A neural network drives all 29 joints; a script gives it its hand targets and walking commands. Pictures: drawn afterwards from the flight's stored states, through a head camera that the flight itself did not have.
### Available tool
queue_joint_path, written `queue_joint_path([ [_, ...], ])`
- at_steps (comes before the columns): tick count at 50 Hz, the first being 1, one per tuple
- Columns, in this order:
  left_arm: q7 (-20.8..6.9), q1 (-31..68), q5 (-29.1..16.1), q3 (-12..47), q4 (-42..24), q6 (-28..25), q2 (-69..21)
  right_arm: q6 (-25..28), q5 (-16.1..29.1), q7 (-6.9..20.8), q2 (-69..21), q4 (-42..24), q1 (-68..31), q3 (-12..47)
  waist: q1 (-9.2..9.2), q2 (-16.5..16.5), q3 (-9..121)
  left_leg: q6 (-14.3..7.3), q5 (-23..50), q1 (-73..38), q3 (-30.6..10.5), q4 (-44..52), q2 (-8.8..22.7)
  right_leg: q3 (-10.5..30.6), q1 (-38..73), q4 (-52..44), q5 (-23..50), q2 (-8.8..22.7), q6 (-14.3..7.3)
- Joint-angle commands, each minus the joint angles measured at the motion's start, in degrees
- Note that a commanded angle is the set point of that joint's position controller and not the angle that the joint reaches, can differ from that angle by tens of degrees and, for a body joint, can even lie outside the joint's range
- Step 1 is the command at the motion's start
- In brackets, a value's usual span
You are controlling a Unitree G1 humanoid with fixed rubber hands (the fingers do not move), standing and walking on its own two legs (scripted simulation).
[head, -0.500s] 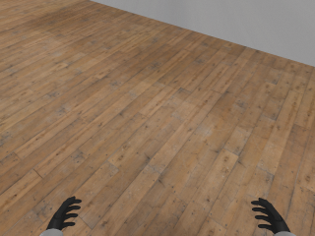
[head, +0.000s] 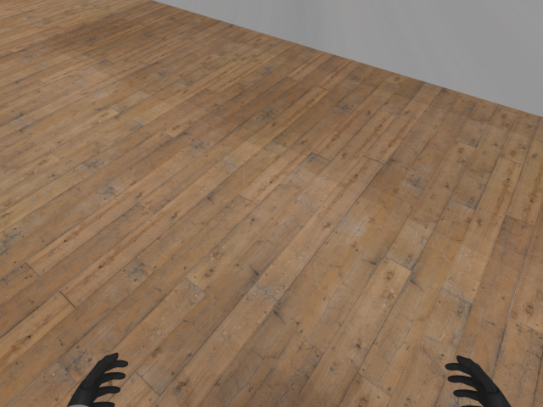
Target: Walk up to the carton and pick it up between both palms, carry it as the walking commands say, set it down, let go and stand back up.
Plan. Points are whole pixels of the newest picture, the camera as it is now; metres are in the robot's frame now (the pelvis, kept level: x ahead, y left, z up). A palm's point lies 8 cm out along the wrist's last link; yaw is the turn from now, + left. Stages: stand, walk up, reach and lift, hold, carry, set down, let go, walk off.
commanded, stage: stand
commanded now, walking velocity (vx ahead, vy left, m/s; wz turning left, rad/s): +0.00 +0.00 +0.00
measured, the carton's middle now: out of the picture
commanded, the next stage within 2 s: walk up in 0.78 s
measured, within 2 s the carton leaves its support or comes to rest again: neither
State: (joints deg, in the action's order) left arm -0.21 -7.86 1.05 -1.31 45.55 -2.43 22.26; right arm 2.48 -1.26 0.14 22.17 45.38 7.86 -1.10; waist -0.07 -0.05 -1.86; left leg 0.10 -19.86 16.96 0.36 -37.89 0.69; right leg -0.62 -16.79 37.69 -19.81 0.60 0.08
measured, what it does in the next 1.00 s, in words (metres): stands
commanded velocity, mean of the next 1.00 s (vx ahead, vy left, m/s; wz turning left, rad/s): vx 0.00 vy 0.00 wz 0.00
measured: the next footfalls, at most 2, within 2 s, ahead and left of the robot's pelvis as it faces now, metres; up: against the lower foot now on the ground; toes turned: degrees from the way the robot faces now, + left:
left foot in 1.30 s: +0.10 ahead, +0.26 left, +0.00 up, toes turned +24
right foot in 1.56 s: +0.29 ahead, +0.10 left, +0.00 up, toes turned +26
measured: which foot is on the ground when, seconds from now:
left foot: down 0.00-0.98, up 1.00-1.00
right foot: down 0.00-1.00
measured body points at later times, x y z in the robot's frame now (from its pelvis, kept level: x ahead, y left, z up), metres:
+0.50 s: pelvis +0.00 +0.00 +0.02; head +0.00 +0.00 +0.47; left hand +0.13 +0.31 -0.09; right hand +0.13 -0.31 -0.09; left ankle +0.00 +0.12 -0.72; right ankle +0.00 -0.12 -0.72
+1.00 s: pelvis +0.00 +0.00 +0.02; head +0.00 +0.00 +0.47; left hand +0.11 +0.32 -0.08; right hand +0.12 -0.32 -0.09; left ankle +0.01 +0.12 -0.72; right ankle +0.00 -0.12 -0.72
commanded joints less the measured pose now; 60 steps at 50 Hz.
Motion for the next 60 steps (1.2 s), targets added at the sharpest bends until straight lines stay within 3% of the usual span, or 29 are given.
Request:
queue_joint_path([
  [1, 0.22, 2.75, -0.14, -2.15, -2.35, -0.68, 9.61, 0.68, 0.14, -0.23, 9.66, -2.37, -2.80, -2.22, 0.02, -0.10, 4.22, -3.57, 10.38, -1.73, -5.37, 7.79, 4.62, 5.36, 1.89, -7.53, 10.63, 4.61, -3.57],
  [28, 0.19, 5.54, -0.40, -0.79, 8.96, 0.13, 10.00, -0.19, 0.51, -0.16, 10.09, 9.30, -5.86, -0.97, 0.03, -0.05, 2.88, -2.04, 13.43, -8.56, -5.45, 18.83, 5.98, 5.40, 8.31, -18.64, 13.41, 6.10, -2.07],
  [48, 0.32, 5.58, -0.40, -0.72, 12.06, 0.59, 10.43, -0.58, 0.54, -0.35, 10.48, 12.44, -5.83, -0.92, 0.04, 0.01, 2.57, -1.67, 13.67, -9.55, -5.56, 20.93, 6.43, 5.45, 9.42, -20.93, 13.60, 6.58, -1.74],
  [49, 0.18, -1.86, -0.61, -7.45, 9.53, -0.55, 20.67, -2.89, -2.11, 3.06, 17.16, 2.83, -10.61, -4.32, -4.90, -0.83, 4.53, -6.22, -3.60, 12.31, -12.98, 13.95, 4.74, 3.70, 25.11, -15.40, -1.70, 7.30, -3.94],
  [50, 0.68, -8.43, -0.06, -8.51, 9.92, -1.50, 23.29, -3.65, -2.74, 6.48, 14.62, -0.57, -15.03, -4.01, -8.15, 5.25, 3.86, -3.82, -8.50, 25.44, -7.39, 5.81, 1.88, 12.86, 30.86, -22.53, -11.23, 16.94, -7.99],
  [51, 1.38, -7.37, 0.76, -9.80, 7.73, -2.19, 24.33, -4.18, -3.76, 7.85, 11.87, -2.91, -14.43, -4.11, -7.01, 10.18, 2.20, -1.67, -3.19, 28.48, -4.87, -8.04, 4.23, 19.90, 24.91, -30.43, -14.12, 29.22, -12.12],
  [52, 1.61, -3.54, 0.85, -9.69, 4.32, -2.67, 22.96, -4.56, -3.87, 8.66, 13.56, -3.33, -11.71, -4.94, -4.23, 5.50, 1.50, 0.16, -1.71, 27.34, -6.01, -14.30, 8.07, 16.91, 19.98, -30.80, -12.18, 30.41, -13.27],
  [53, 1.60, -0.63, 1.11, -9.67, 2.56, -3.08, 21.51, -4.82, -3.02, 9.50, 14.67, -3.18, -9.08, -6.15, -1.86, 3.65, 1.96, 1.10, 0.14, 25.17, -6.80, -17.02, 9.40, 12.33, 17.04, -30.43, -10.76, 28.47, -12.67],
  [54, 1.52, 1.58, 1.17, -9.62, 1.96, -3.49, 20.60, -5.18, -2.29, 10.40, 15.27, -3.03, -7.12, -7.04, -0.39, 2.34, 2.08, 1.90, 1.39, 22.11, -7.92, -16.33, 11.36, 6.91, 14.74, -29.82, -7.68, 26.64, -11.53],
  [55, 1.44, 3.49, 1.59, -9.64, 1.16, -3.80, 20.28, -5.36, -1.88, 11.18, 14.86, -3.07, -5.46, -7.29, 0.54, 3.77, 2.22, 2.12, 2.32, 19.10, -6.33, -15.09, 11.53, 1.94, 12.56, -28.83, -5.90, 24.78, -10.76],
  [57, 1.16, 3.58, 2.42, -10.22, 1.08, -4.11, 20.66, -5.26, -1.13, 12.39, 13.28, -4.38, -6.87, -7.05, 0.08, 5.69, 0.95, 2.25, 3.93, 15.30, -1.45, -11.20, 10.43, -4.10, 8.43, -27.93, -4.17, 22.49, -10.89],
  [60, 0.53, 3.02, 2.76, -10.56, 0.85, -3.73, 22.07, -4.93, -0.31, 13.01, 12.56, -6.01, -8.10, -6.71, -0.02, 6.62, 0.53, 1.18, 3.70, 8.53, 4.22, -5.33, 8.71, -9.89, 4.16, -26.14, -4.76, 20.57, -10.36],
])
